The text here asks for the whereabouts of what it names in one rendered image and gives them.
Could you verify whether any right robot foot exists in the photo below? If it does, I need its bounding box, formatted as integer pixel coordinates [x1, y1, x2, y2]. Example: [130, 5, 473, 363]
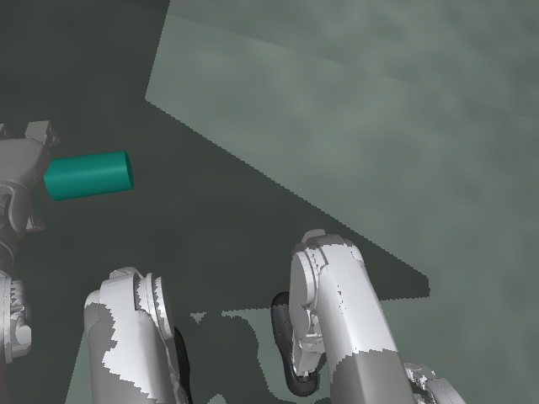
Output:
[271, 291, 318, 397]

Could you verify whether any can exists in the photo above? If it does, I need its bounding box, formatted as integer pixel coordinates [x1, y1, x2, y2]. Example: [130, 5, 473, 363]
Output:
[44, 150, 134, 201]

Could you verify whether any left robot foot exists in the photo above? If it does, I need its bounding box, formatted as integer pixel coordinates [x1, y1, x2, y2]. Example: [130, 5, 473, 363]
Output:
[173, 327, 193, 404]

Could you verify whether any left robot hand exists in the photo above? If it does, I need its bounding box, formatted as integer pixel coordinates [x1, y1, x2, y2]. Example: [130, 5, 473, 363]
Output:
[0, 120, 61, 231]

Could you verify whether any right robot hand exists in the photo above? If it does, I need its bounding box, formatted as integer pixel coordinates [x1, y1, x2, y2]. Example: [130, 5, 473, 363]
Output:
[403, 363, 467, 404]

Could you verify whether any left robot arm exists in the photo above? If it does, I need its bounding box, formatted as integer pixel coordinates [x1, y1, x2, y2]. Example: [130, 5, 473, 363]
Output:
[0, 180, 32, 404]

